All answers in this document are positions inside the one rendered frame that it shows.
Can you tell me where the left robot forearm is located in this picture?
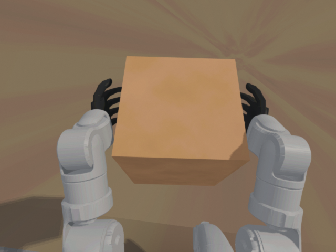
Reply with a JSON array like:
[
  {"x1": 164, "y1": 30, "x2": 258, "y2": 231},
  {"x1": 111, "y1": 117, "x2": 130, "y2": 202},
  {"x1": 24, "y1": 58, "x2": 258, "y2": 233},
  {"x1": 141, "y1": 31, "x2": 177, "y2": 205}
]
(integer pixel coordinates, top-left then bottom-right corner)
[{"x1": 56, "y1": 109, "x2": 114, "y2": 252}]

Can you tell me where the left robot upper arm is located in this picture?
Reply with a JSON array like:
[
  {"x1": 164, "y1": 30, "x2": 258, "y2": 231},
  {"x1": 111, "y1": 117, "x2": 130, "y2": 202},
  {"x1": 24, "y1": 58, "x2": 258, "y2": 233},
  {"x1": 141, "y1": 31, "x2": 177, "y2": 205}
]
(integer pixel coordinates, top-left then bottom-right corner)
[{"x1": 64, "y1": 219, "x2": 124, "y2": 252}]

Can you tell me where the right robot upper arm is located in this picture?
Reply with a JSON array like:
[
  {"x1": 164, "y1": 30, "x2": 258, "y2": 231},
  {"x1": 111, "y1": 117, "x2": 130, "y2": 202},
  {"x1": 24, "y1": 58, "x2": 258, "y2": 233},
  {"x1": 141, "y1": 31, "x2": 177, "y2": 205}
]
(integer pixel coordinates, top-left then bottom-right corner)
[{"x1": 235, "y1": 224, "x2": 299, "y2": 252}]

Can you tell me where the right robot thigh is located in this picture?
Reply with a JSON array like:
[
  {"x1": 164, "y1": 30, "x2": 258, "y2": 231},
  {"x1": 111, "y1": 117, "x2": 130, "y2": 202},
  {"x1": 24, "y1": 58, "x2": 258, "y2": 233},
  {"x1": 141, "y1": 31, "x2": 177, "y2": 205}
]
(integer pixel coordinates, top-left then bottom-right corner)
[{"x1": 193, "y1": 223, "x2": 234, "y2": 252}]

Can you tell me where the robot left hand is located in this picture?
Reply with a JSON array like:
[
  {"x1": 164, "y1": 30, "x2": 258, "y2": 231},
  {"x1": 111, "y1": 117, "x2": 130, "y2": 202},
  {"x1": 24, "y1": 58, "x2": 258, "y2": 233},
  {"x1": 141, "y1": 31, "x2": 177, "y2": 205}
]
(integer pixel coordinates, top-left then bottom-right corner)
[{"x1": 91, "y1": 79, "x2": 122, "y2": 126}]

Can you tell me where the robot right hand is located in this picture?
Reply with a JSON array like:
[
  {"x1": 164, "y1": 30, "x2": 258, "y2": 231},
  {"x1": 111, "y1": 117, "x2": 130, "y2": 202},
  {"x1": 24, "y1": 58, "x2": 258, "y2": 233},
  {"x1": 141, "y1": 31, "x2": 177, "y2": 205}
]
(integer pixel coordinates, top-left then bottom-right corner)
[{"x1": 240, "y1": 83, "x2": 269, "y2": 133}]

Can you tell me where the carton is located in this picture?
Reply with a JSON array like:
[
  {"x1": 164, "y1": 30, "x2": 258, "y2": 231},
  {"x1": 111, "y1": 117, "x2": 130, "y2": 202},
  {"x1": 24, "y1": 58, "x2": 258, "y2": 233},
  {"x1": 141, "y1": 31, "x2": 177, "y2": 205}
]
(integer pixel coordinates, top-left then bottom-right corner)
[{"x1": 112, "y1": 56, "x2": 250, "y2": 186}]

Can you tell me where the right robot forearm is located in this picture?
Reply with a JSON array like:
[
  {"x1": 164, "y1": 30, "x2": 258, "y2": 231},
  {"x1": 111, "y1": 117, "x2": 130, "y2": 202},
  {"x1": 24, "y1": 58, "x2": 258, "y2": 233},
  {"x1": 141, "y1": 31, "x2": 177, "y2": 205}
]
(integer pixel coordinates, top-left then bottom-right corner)
[{"x1": 246, "y1": 114, "x2": 311, "y2": 252}]

